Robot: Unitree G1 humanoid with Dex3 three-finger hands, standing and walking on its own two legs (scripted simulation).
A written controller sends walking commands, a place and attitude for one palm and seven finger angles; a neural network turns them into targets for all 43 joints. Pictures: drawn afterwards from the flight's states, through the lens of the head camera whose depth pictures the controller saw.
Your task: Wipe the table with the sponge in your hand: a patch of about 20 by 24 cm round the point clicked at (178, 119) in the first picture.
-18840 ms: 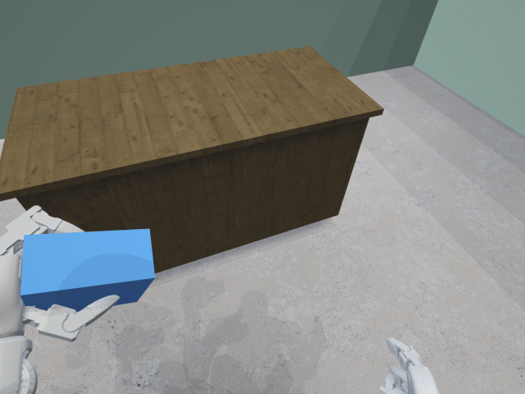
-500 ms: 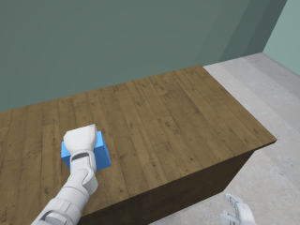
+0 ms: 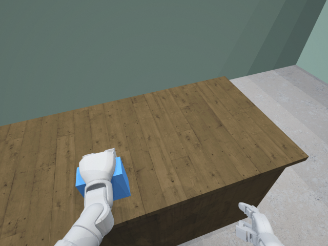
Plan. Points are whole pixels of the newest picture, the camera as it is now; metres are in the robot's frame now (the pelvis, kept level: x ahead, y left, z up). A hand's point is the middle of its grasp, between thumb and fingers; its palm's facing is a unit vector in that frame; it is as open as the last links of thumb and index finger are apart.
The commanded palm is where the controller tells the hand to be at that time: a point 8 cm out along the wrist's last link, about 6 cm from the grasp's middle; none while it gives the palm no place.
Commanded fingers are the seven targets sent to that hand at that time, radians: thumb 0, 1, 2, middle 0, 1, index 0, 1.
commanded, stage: wipe back along the middle lane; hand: left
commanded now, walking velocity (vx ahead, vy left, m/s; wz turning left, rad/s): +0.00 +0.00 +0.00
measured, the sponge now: (106, 185) +0.28 +0.22 -0.04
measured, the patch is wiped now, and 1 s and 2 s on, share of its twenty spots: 0.60 0.70 0.95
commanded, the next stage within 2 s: slide across to the third lane in 0.04 s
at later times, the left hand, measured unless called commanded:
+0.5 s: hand (116, 178) +0.28 +0.18 +0.00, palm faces -0.07 -0.06 -1.00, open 9.9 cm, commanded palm +0.25 +0.15 +0.05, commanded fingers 0.00 0.10 1.30 -1.20 -1.60 -1.20 -1.60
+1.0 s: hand (132, 172) +0.31 +0.14 +0.00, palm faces -0.08 -0.06 -1.00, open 9.9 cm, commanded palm +0.28 +0.13 +0.04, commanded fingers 0.00 0.10 1.30 -1.20 -1.60 -1.20 -1.60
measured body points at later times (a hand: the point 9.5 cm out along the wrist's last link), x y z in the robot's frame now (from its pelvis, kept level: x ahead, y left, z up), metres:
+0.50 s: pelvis +0.00 -0.02 +0.00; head -0.01 -0.05 +0.45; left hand +0.28 +0.18 +0.05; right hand +0.22 -0.23 -0.10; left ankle -0.01 +0.09 -0.73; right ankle +0.02 -0.10 -0.73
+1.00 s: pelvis -0.01 -0.03 +0.00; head -0.02 -0.06 +0.45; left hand +0.31 +0.14 +0.05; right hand +0.21 -0.24 -0.10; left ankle -0.01 +0.09 -0.73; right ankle +0.02 -0.10 -0.73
